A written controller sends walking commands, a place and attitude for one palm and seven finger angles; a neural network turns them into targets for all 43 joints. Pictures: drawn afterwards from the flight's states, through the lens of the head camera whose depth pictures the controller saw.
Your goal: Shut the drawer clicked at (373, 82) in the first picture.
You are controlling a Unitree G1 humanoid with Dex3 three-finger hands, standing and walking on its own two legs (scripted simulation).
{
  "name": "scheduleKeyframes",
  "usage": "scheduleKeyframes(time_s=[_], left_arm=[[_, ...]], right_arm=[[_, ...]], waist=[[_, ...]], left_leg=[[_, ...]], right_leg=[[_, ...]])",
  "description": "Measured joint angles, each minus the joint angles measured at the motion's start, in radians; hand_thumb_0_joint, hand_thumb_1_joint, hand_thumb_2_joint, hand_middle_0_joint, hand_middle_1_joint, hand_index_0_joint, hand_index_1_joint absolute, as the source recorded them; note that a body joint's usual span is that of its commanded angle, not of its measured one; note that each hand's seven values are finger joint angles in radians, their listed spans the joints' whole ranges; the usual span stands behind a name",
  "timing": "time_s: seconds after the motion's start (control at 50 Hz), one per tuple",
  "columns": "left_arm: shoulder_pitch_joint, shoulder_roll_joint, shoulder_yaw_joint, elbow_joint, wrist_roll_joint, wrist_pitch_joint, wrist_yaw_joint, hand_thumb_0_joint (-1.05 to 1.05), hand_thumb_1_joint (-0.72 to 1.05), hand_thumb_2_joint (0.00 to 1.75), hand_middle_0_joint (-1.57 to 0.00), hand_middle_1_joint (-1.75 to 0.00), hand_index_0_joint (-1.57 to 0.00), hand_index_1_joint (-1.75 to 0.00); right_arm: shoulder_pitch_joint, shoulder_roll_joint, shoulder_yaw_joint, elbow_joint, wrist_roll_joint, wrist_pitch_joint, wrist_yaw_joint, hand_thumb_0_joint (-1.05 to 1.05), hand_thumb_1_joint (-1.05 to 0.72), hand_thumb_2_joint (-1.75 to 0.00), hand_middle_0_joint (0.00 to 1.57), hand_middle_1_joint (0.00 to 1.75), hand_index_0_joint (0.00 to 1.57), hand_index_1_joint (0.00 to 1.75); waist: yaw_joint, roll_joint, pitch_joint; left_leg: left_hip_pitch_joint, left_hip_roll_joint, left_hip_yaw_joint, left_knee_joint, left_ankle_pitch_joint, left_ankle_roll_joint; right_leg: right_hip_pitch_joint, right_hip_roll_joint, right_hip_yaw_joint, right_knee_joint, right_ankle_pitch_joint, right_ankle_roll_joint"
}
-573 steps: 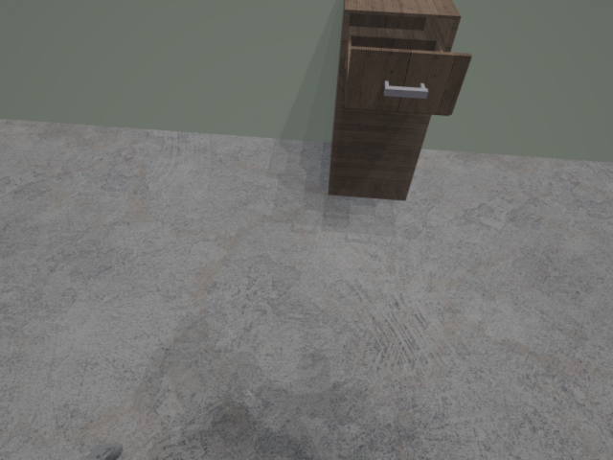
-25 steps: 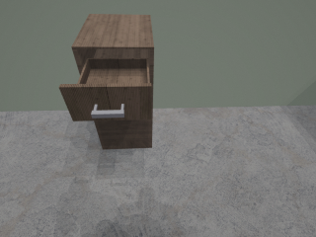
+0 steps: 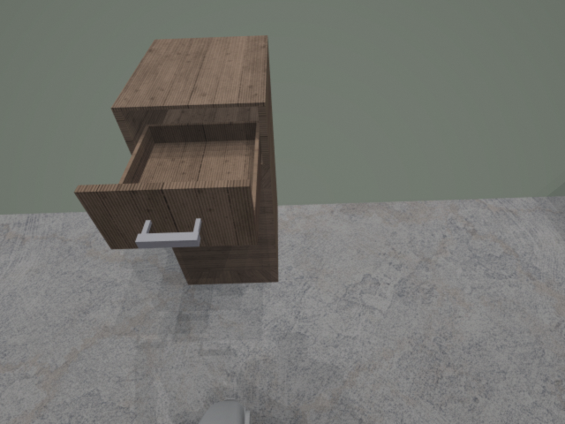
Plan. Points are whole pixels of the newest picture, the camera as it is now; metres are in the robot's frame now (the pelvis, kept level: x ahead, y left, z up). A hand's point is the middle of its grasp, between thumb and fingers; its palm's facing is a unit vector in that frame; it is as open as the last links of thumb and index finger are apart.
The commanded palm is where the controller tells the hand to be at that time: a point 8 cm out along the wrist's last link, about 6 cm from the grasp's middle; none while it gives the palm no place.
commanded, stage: take the last steps up to it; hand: left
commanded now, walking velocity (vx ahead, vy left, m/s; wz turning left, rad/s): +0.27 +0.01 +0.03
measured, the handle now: (170, 232) +0.47 +0.27 -0.05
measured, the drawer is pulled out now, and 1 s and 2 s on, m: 0.30 0.30 0.30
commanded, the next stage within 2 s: come to a stop and stand still in 0.30 s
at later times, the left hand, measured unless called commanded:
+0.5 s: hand (160, 406) +0.19 +0.24 -0.18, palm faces +0.07 -0.98 -0.19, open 7.4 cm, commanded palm none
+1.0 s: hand (182, 389) +0.21 +0.20 -0.17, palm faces +0.05 -0.96 -0.26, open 7.3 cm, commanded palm none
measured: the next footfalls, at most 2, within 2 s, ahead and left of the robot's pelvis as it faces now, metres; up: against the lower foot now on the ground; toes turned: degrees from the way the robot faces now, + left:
left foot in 0.24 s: +0.20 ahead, +0.14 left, +0.00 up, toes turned +7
right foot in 0.70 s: +0.25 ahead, -0.09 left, +0.00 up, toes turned -6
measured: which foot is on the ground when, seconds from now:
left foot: up 0.00-0.22, down 0.24-0.72, up 0.74-1.00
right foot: down 0.00-0.24, up 0.26-0.68, down 0.70-1.00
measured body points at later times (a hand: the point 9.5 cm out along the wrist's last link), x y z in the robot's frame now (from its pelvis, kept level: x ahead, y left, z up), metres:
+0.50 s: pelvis +0.15 +0.06 -0.01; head +0.15 +0.07 +0.44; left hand +0.19 +0.29 -0.17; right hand +0.21 -0.18 -0.15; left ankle +0.16 +0.13 -0.75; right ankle +0.18 -0.08 -0.68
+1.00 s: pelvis +0.14 +0.02 -0.01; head +0.17 -0.01 +0.44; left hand +0.21 +0.25 -0.15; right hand +0.15 -0.22 -0.18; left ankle +0.09 +0.17 -0.71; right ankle +0.21 -0.09 -0.75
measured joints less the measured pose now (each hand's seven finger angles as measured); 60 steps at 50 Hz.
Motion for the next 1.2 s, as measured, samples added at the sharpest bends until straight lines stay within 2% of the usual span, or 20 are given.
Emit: scheduleKeyframes(time_s=[0.1, 0.2, 0.24, 0.28, 0.32, 0.38, 0.44, 0.5, 0.66, 0.7, 0.72, 0.76, 0.8, 0.86, 0.9, 0.98, 1.06, 1.1, 1.16, 1.2], left_arm=[[0.044, -0.018, -0.003, 0.031, 0.006, -0.004, 0.004, 0.00, 0.91, 0.90, -0.20, -0.30, -0.20, -0.30], [0.065, -0.008, 0.003, 0.051, 0.008, 0.008, 0.008, 0.00, 0.91, 0.90, -0.21, -0.30, -0.20, -0.30], [0.072, -0.006, 0.005, 0.059, 0.001, 0.016, 0.008, 0.00, 0.91, 0.90, -0.21, -0.30, -0.20, -0.30], [0.042, 0.006, 0.005, 0.060, -0.005, 0.034, 0.006, 0.00, 0.91, 0.90, -0.21, -0.30, -0.20, -0.30], [0.003, 0.025, 0.013, 0.050, -0.004, 0.045, 0.008, 0.00, 0.91, 0.90, -0.21, -0.30, -0.20, -0.30], [-0.071, 0.056, 0.029, 0.015, 0.002, 0.050, 0.004, 0.00, 0.91, 0.90, -0.20, -0.30, -0.20, -0.30], [-0.144, 0.083, 0.041, -0.033, 0.005, 0.055, 0.004, 0.00, 0.91, 0.90, -0.20, -0.30, -0.19, -0.30], [-0.211, 0.105, 0.047, -0.076, 0.004, 0.062, 0.012, 0.00, 0.92, 0.90, -0.20, -0.30, -0.19, -0.30], [-0.299, 0.109, 0.030, -0.126, 0.000, 0.090, 0.018, -0.01, 0.92, 0.90, -0.20, -0.30, -0.19, -0.30], [-0.297, 0.107, 0.026, -0.132, 0.001, 0.086, 0.017, -0.01, 0.92, 0.90, -0.20, -0.30, -0.19, -0.30], [-0.299, 0.099, 0.025, -0.130, 0.003, 0.081, 0.018, -0.01, 0.92, 0.90, -0.20, -0.30, -0.19, -0.30], [-0.304, 0.080, 0.015, -0.125, 0.003, 0.077, 0.016, 0.00, 0.91, 0.90, -0.20, -0.30, -0.19, -0.30], [-0.311, 0.064, 0.012, -0.125, 0.002, 0.077, 0.018, 0.00, 0.92, 0.90, -0.20, -0.30, -0.20, -0.30], [-0.321, 0.057, 0.022, -0.133, 0.001, 0.083, 0.027, -0.01, 0.93, 0.90, -0.21, -0.30, -0.20, -0.30], [-0.322, 0.058, 0.028, -0.137, 0.005, 0.088, 0.028, -0.01, 0.93, 0.90, -0.21, -0.30, -0.20, -0.30], [-0.309, 0.070, 0.039, -0.140, 0.013, 0.092, 0.025, 0.00, 0.92, 0.90, -0.21, -0.30, -0.20, -0.30], [-0.280, 0.089, 0.047, -0.125, 0.013, 0.099, 0.020, 0.00, 0.91, 0.90, -0.21, -0.30, -0.20, -0.30], [-0.259, 0.093, 0.047, -0.111, 0.006, 0.109, 0.017, 0.00, 0.91, 0.90, -0.21, -0.30, -0.20, -0.30], [-0.230, 0.110, 0.049, -0.080, -0.001, 0.124, 0.010, 0.00, 0.91, 0.90, -0.20, -0.30, -0.20, -0.30], [-0.207, 0.114, 0.049, -0.066, 0.006, 0.125, 0.002, 0.00, 0.91, 0.90, -0.20, -0.30, -0.20, -0.30]], right_arm=[[-0.083, 0.007, 0.004, -0.017, 0.004, -0.005, 0.000, 0.01, -0.93, -0.90, 0.19, 0.30, 0.20, 0.30], [-0.163, 0.030, 0.021, -0.051, 0.007, -0.033, -0.001, 0.01, -0.92, -0.90, 0.19, 0.30, 0.20, 0.30], [-0.180, 0.036, 0.028, -0.069, 0.002, -0.061, -0.007, 0.00, -0.92, -0.90, 0.19, 0.30, 0.20, 0.30], [-0.187, 0.050, 0.036, -0.081, 0.006, -0.078, -0.016, 0.00, -0.92, -0.90, 0.19, 0.30, 0.20, 0.30], [-0.171, 0.063, 0.043, -0.078, 0.010, -0.082, -0.023, 0.00, -0.92, -0.90, 0.20, 0.30, 0.20, 0.30], [-0.132, 0.071, 0.021, -0.079, 0.031, -0.101, -0.046, -0.03, -0.94, -0.90, 0.20, 0.30, 0.21, 0.30], [-0.098, 0.043, 0.020, -0.071, 0.025, -0.103, -0.052, -0.05, -0.97, -0.90, 0.20, 0.30, 0.21, 0.30], [-0.052, 0.034, 0.032, -0.046, 0.018, -0.085, -0.054, -0.04, -0.96, -0.90, 0.20, 0.30, 0.21, 0.30], [0.016, 0.061, 0.042, 0.004, 0.007, -0.023, -0.051, -0.01, -0.92, -0.90, 0.20, 0.30, 0.20, 0.30], [0.025, 0.067, 0.039, 0.006, 0.009, -0.013, -0.048, -0.01, -0.92, -0.90, 0.20, 0.30, 0.20, 0.30], [0.022, 0.064, 0.036, 0.007, 0.012, -0.007, -0.046, 0.00, -0.92, -0.90, 0.20, 0.30, 0.20, 0.30], [0.013, 0.052, 0.026, 0.001, 0.019, 0.008, -0.043, 0.00, -0.91, -0.90, 0.20, 0.30, 0.20, 0.30], [0.007, 0.042, 0.018, -0.005, 0.022, 0.025, -0.044, 0.00, -0.91, -0.90, 0.20, 0.30, 0.20, 0.30], [-0.002, 0.029, 0.010, -0.006, 0.022, 0.042, -0.042, 0.00, -0.91, -0.90, 0.20, 0.30, 0.20, 0.30], [-0.006, 0.019, 0.006, -0.011, 0.021, 0.047, -0.038, 0.00, -0.91, -0.90, 0.20, 0.30, 0.20, 0.30], [-0.017, 0.006, 0.005, -0.024, 0.019, 0.043, -0.031, 0.00, -0.91, -0.90, 0.20, 0.30, 0.20, 0.30], [-0.023, -0.002, 0.010, -0.041, 0.017, 0.021, -0.029, 0.00, -0.91, -0.90, 0.19, 0.30, 0.20, 0.30], [-0.011, -0.007, 0.014, -0.049, 0.014, 0.003, -0.031, 0.00, -0.91, -0.90, 0.19, 0.30, 0.20, 0.30], [0.011, 0.021, 0.027, -0.040, 0.003, -0.004, -0.039, 0.00, -0.91, -0.90, 0.19, 0.30, 0.20, 0.30], [0.036, 0.038, 0.038, -0.027, 0.001, -0.007, -0.042, 0.00, -0.91, -0.90, 0.19, 0.30, 0.20, 0.30]], waist=[[0.035, -0.008, 0.018], [0.061, -0.041, 0.042], [0.056, -0.046, 0.046], [0.052, -0.061, 0.060], [0.047, -0.071, 0.058], [0.030, -0.082, 0.046], [0.015, -0.087, 0.028], [0.004, -0.092, 0.011], [-0.032, -0.068, 0.032], [-0.035, -0.065, 0.041], [-0.034, -0.050, 0.049], [-0.050, -0.016, 0.071], [-0.055, -0.001, 0.085], [-0.039, 0.002, 0.092], [-0.029, -0.001, 0.087], [-0.004, -0.024, 0.068], [0.014, -0.049, 0.037], [0.010, -0.042, 0.011], [0.001, -0.074, -0.008], [-0.002, -0.076, -0.028]], left_leg=[[0.032, -0.006, 0.038, -0.171, -0.030, 0.008], [0.139, -0.053, 0.085, -0.363, -0.062, 0.044], [0.199, -0.067, 0.098, -0.429, -0.014, 0.076], [0.211, -0.076, 0.115, -0.379, -0.076, 0.099], [0.256, -0.082, 0.132, -0.398, -0.112, 0.103], [0.330, -0.098, 0.145, -0.489, -0.091, 0.096], [0.384, -0.113, 0.149, -0.565, -0.070, 0.102], [0.418, -0.123, 0.140, -0.610, -0.061, 0.097], [0.433, -0.098, 0.124, -0.557, -0.116, 0.061], [0.414, -0.093, 0.132, -0.509, -0.145, 0.046], [0.399, -0.080, 0.135, -0.478, -0.162, 0.037], [0.356, -0.072, 0.099, -0.399, -0.228, 0.021], [0.296, -0.087, 0.055, -0.254, -0.328, 0.011], [0.228, -0.106, 0.008, -0.061, -0.349, 0.000], [0.219, -0.105, -0.006, -0.031, -0.335, -0.006], [0.267, -0.096, -0.014, -0.143, -0.325, -0.008], [0.370, -0.093, -0.005, -0.385, -0.258, 0.004], [0.429, -0.087, -0.013, -0.528, -0.211, 0.018], [0.444, -0.101, -0.009, -0.546, -0.168, 0.023], [0.462, -0.099, -0.015, -0.582, -0.148, 0.025]], right_leg=[[0.044, -0.007, -0.002, 0.000, -0.048, 0.021], [0.064, -0.038, 0.000, 0.079, -0.145, 0.060], [0.005, -0.058, 0.010, 0.256, -0.217, 0.068], [-0.122, -0.071, 0.062, 0.578, -0.274, 0.054], [-0.242, -0.076, 0.089, 0.802, -0.255, 0.048], [-0.381, -0.101, 0.097, 0.895, -0.157, 0.058], [-0.471, -0.119, 0.105, 0.862, -0.075, 0.073], [-0.503, -0.121, 0.120, 0.780, -0.010, 0.091], [-0.348, -0.093, 0.100, 0.418, -0.036, 0.096], [-0.291, -0.088, 0.098, 0.312, 0.039, 0.083], [-0.290, -0.076, 0.097, 0.302, 0.020, 0.067], [-0.303, -0.060, 0.086, 0.317, -0.003, 0.040], [-0.307, -0.063, 0.074, 0.307, 0.005, 0.026], [-0.310, -0.069, 0.068, 0.271, 0.038, 0.020], [-0.313, -0.074, 0.066, 0.247, 0.060, 0.021], [-0.326, -0.083, 0.070, 0.213, 0.098, 0.026], [-0.347, -0.084, 0.081, 0.202, 0.127, 0.040], [-0.373, -0.071, 0.078, 0.233, 0.111, 0.051], [-0.392, -0.064, 0.115, 0.331, -0.029, 0.064], [-0.399, -0.050, 0.128, 0.441, -0.064, 0.069]])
